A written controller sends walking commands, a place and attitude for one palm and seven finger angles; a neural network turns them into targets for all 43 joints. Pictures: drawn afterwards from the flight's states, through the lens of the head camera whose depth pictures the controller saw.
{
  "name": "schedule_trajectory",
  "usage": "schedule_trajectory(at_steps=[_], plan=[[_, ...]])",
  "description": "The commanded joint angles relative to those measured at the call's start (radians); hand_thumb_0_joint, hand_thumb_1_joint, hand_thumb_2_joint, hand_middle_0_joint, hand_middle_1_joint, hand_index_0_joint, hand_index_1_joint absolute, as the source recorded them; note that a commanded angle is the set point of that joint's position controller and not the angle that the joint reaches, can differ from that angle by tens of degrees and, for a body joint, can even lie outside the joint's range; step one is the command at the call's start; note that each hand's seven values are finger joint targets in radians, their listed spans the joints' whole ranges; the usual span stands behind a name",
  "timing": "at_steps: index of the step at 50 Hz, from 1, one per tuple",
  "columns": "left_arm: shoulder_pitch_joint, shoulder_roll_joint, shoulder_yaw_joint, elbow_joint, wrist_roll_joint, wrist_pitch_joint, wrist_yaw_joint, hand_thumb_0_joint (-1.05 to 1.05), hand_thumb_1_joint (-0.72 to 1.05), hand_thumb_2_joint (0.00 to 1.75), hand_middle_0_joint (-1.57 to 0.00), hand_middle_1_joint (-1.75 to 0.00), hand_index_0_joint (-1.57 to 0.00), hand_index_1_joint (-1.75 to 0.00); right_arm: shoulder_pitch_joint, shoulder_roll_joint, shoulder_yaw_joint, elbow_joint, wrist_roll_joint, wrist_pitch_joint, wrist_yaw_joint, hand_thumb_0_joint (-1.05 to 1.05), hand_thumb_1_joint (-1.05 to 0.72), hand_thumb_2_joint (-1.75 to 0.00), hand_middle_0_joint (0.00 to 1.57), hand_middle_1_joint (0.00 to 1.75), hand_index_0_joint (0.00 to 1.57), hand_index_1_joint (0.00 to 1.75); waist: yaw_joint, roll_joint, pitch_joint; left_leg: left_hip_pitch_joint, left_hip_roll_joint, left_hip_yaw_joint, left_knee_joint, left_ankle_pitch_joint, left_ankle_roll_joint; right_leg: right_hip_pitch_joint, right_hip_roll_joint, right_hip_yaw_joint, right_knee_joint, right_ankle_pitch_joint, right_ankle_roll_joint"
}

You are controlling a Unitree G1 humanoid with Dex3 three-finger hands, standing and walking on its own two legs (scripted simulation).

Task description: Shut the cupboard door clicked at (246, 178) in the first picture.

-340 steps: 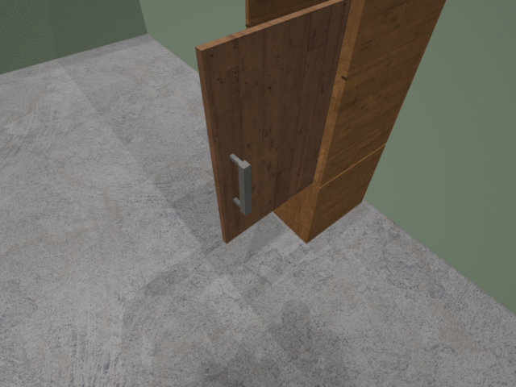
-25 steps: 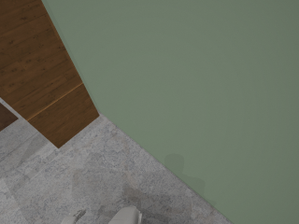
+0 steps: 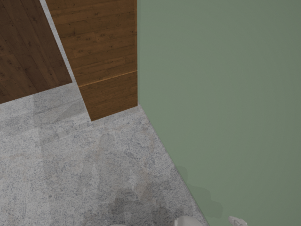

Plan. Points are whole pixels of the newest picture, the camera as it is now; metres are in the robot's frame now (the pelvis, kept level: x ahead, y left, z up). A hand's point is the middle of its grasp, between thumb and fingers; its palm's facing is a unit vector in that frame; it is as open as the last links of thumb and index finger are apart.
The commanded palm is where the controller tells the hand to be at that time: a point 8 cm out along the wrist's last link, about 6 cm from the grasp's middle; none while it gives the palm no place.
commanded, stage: turn to face it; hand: left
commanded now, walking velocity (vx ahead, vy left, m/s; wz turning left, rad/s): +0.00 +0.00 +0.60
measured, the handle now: out of the picture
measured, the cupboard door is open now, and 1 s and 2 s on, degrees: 92 92 92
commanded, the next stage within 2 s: take the last steps up to it in 0.82 s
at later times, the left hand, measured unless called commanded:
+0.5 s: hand out of the picture +0.02 +0.15 -0.15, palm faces +0.31 -0.92 -0.24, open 7.4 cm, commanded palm none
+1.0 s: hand out of the picture -0.01 +0.19 -0.16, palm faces +0.47 -0.85 -0.23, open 7.4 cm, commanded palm none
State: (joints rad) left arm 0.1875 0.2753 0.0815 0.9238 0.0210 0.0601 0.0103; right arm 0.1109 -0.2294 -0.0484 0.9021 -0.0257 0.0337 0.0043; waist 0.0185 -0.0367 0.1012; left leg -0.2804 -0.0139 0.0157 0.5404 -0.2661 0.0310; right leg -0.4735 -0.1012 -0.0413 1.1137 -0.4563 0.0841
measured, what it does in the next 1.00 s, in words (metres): steps on the spot, turning left: right foot, then left foot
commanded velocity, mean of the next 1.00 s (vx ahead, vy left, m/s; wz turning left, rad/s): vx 0.03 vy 0.02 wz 0.40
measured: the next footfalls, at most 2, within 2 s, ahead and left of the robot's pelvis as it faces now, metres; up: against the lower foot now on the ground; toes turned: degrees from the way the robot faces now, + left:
right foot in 0.24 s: +0.06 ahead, -0.16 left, +0.00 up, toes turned +5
left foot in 0.62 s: +0.00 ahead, +0.08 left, +0.00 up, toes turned +27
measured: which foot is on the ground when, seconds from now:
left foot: down 0.00-0.22, up 0.24-0.60, down 0.62-1.00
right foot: up 0.00-0.22, down 0.24-0.62, up 0.64-1.00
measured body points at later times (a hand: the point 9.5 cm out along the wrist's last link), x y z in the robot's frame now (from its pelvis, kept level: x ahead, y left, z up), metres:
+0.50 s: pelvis +0.01 -0.05 +0.00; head +0.06 -0.04 +0.45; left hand +0.01 +0.20 -0.14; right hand +0.16 -0.28 -0.15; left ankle -0.04 +0.08 -0.68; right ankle +0.02 -0.16 -0.73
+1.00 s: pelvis +0.01 -0.03 +0.01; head +0.04 +0.00 +0.45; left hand -0.04 +0.23 -0.14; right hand +0.18 -0.20 -0.14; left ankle -0.03 +0.07 -0.73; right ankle +0.05 -0.16 -0.70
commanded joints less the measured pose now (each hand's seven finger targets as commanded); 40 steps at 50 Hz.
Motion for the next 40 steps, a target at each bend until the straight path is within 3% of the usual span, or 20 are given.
schedule_trajectory(at_steps=[1,6,9,10,11,12,13,15,17,22,25,28,29,30,31,32,34,36,38,40], plan=[[-0.019,0.057,0.006,-0.094,-0.001,-0.024,0.001,0.00,0.90,0.90,-0.20,-0.30,-0.20,-0.30,0.039,-0.208,-0.054,-0.052,0.001,-0.016,-0.013,0.00,-0.90,-0.90,0.20,0.30,0.20,0.30,-0.031,0.147,-0.123,0.097,0.240,-0.250,-0.209,0.326,0.135,-0.034,0.010,0.031,-0.078,0.042,0.008],[-0.035,0.046,-0.001,-0.123,-0.007,-0.034,0.002,0.00,0.90,0.90,-0.20,-0.30,-0.20,-0.30,0.033,-0.212,-0.067,-0.055,-0.003,-0.004,-0.008,0.00,-0.90,-0.90,0.20,0.30,0.20,0.30,-0.034,0.215,-0.139,0.054,0.211,-0.315,-0.160,0.320,0.128,0.099,0.070,0.005,-0.329,0.022,-0.002],[0.056,0.056,0.004,-0.105,-0.011,-0.052,0.007,0.00,0.90,0.90,-0.20,-0.30,-0.20,-0.30,-0.003,-0.198,-0.073,-0.070,0.006,0.002,-0.008,0.00,-0.90,-0.90,0.20,0.30,0.20,0.30,0.012,0.189,-0.165,-0.044,0.160,-0.327,-0.064,0.307,0.085,0.313,0.095,-0.013,-0.599,0.182,-0.015],[0.105,0.106,0.015,-0.097,-0.004,-0.065,0.013,0.00,0.90,0.90,-0.20,-0.30,-0.20,-0.30,-0.006,-0.166,-0.069,-0.077,0.015,0.000,-0.003,0.00,-0.90,-0.90,0.20,0.30,0.20,0.30,0.039,0.073,-0.185,-0.148,0.101,-0.282,0.037,0.180,0.033,0.458,0.009,0.068,-0.747,0.249,-0.031],[0.132,0.193,0.033,-0.093,0.013,-0.074,0.024,0.00,0.90,0.90,-0.20,-0.30,-0.20,-0.30,0.012,-0.090,-0.061,-0.095,0.022,-0.002,0.002,0.00,-0.90,-0.90,0.20,0.30,0.20,0.30,0.044,-0.225,-0.198,-0.334,-0.059,-0.098,0.281,-0.207,-0.057,0.563,-0.284,0.361,-0.832,0.355,-0.135],[0.111,0.211,0.020,-0.103,0.008,-0.068,0.024,0.00,0.90,0.90,-0.20,-0.30,-0.20,-0.30,-0.001,-0.115,-0.063,-0.103,0.010,0.001,0.005,0.00,-0.90,-0.90,0.20,0.30,0.20,0.30,0.037,-0.211,-0.160,-0.326,-0.050,-0.088,0.519,-0.374,-0.064,0.418,-0.409,0.387,-0.826,0.465,-0.227],[0.067,0.162,0.018,-0.106,0.004,-0.074,0.028,0.00,0.90,0.90,-0.20,-0.30,-0.20,-0.30,0.002,-0.124,-0.069,-0.080,0.007,0.014,0.005,0.00,-0.90,-0.90,0.20,0.30,0.20,0.30,0.011,-0.211,-0.143,-0.318,-0.014,-0.117,0.659,-0.320,-0.065,0.352,-0.357,0.359,-0.817,0.465,-0.240],[-0.034,0.098,0.002,-0.128,-0.001,-0.068,0.028,0.00,0.90,0.90,-0.20,-0.30,-0.20,-0.30,0.032,-0.116,-0.069,-0.046,0.007,0.026,0.016,0.00,-0.90,-0.90,0.20,0.30,0.20,0.30,-0.039,-0.182,-0.097,-0.323,0.032,-0.089,0.751,-0.189,-0.083,0.321,-0.256,0.163,-0.782,0.498,-0.205],[-0.026,0.080,-0.004,-0.129,0.000,-0.075,0.028,0.00,0.90,0.90,-0.20,-0.30,-0.20,-0.30,0.026,-0.091,-0.053,-0.035,0.007,0.027,0.024,0.00,-0.90,-0.90,0.20,0.30,0.20,0.30,-0.041,-0.162,-0.092,-0.310,0.040,-0.047,0.690,-0.147,-0.098,0.342,-0.217,0.052,-0.762,0.602,-0.181],[0.087,0.117,0.012,-0.083,0.006,-0.074,0.024,0.00,0.90,0.90,-0.20,-0.30,-0.20,-0.30,-0.058,-0.058,-0.034,-0.040,0.012,0.024,0.027,0.00,-0.90,-0.90,0.20,0.30,0.20,0.30,0.017,-0.143,-0.092,-0.232,0.030,0.037,0.411,-0.194,-0.100,0.414,-0.239,-0.015,-0.729,0.719,-0.189],[0.120,0.130,0.020,-0.058,0.013,-0.072,0.022,0.00,0.90,0.90,-0.20,-0.30,-0.20,-0.30,-0.070,-0.049,-0.026,-0.045,0.016,0.012,0.024,0.00,-0.90,-0.90,0.20,0.30,0.20,0.30,0.035,-0.199,-0.113,-0.173,0.017,0.067,0.257,-0.220,-0.081,0.454,-0.255,-0.023,-0.680,0.798,-0.195],[0.109,0.143,0.026,-0.047,0.006,-0.069,0.018,0.00,0.90,0.90,-0.20,-0.30,-0.20,-0.30,-0.011,-0.064,-0.025,-0.026,0.015,0.000,0.016,0.00,-0.90,-0.90,0.20,0.30,0.20,0.30,0.003,-0.178,-0.148,-0.022,-0.004,0.095,0.053,-0.089,-0.061,0.416,-0.241,-0.065,-0.594,0.794,-0.154],[0.092,0.141,0.026,-0.047,-0.002,-0.068,0.015,0.00,0.90,0.90,-0.20,-0.30,-0.20,-0.30,0.036,-0.088,-0.030,-0.015,0.012,-0.006,0.015,0.00,-0.90,-0.90,0.20,0.30,0.20,0.30,-0.033,-0.135,-0.167,0.091,0.005,0.088,-0.075,0.015,-0.046,0.360,-0.224,-0.095,-0.512,0.755,-0.118],[0.079,0.107,0.022,-0.061,-0.009,-0.064,0.010,0.00,0.90,0.90,-0.20,-0.30,-0.20,-0.30,0.092,-0.157,-0.047,-0.007,0.005,-0.016,0.014,0.00,-0.90,-0.90,0.20,0.30,0.20,0.30,-0.068,0.052,-0.221,0.274,0.143,-0.062,-0.149,0.259,0.005,0.196,-0.163,-0.147,-0.342,0.532,-0.061],[0.039,0.034,-0.005,-0.105,-0.015,-0.058,0.004,0.00,0.90,0.90,-0.20,-0.30,-0.20,-0.30,0.163,-0.263,-0.071,0.002,-0.001,-0.016,0.005,0.00,-0.90,-0.90,0.20,0.30,0.20,0.30,-0.106,0.352,-0.221,0.368,0.408,-0.389,-0.155,0.732,0.163,-0.055,-0.033,-0.136,-0.136,-0.167,-0.003],[-0.022,0.050,-0.011,-0.106,-0.003,-0.036,0.019,0.00,0.90,0.90,-0.20,-0.30,-0.20,-0.30,0.195,-0.256,-0.064,0.027,0.004,-0.010,-0.009,0.00,-0.90,-0.90,0.20,0.30,0.20,0.30,-0.118,0.287,-0.223,0.293,0.426,-0.356,-0.151,0.754,0.204,-0.040,-0.032,-0.001,-0.059,-0.225,-0.018],[-0.031,0.049,-0.006,-0.066,-0.008,-0.028,0.016,0.00,0.90,0.90,-0.20,-0.30,-0.20,-0.30,0.094,-0.207,-0.050,-0.003,0.000,-0.012,-0.030,0.00,-0.90,-0.90,0.20,0.30,0.20,0.30,-0.073,0.244,-0.138,0.181,0.346,-0.280,-0.169,0.608,0.190,-0.050,-0.028,0.043,0.003,-0.114,-0.018],[0.007,0.041,-0.006,-0.030,-0.004,-0.026,0.004,0.00,0.90,0.90,-0.20,-0.30,-0.20,-0.30,0.049,-0.171,-0.034,-0.014,0.001,-0.021,-0.034,0.00,-0.90,-0.90,0.20,0.30,0.20,0.30,-0.035,0.162,-0.124,0.165,0.292,-0.201,-0.181,0.589,0.156,-0.036,-0.014,0.038,0.007,-0.016,-0.014],[0.037,0.034,-0.008,-0.015,-0.003,-0.024,0.002,0.00,0.90,0.90,-0.20,-0.30,-0.20,-0.30,0.053,-0.162,-0.028,-0.008,0.005,-0.026,-0.033,0.00,-0.90,-0.90,0.20,0.30,0.20,0.30,-0.024,0.161,-0.141,0.184,0.262,-0.158,-0.186,0.597,0.140,-0.023,-0.003,0.028,-0.019,0.029,-0.009],[0.033,0.033,-0.011,-0.013,-0.004,-0.025,0.002,0.00,0.90,0.90,-0.20,-0.30,-0.20,-0.30,0.068,-0.158,-0.025,-0.001,0.007,-0.028,-0.033,0.00,-0.90,-0.90,0.20,0.30,0.20,0.30,-0.027,0.164,-0.136,0.187,0.262,-0.162,-0.191,0.599,0.142,-0.015,0.003,0.024,-0.060,0.040,-0.005]])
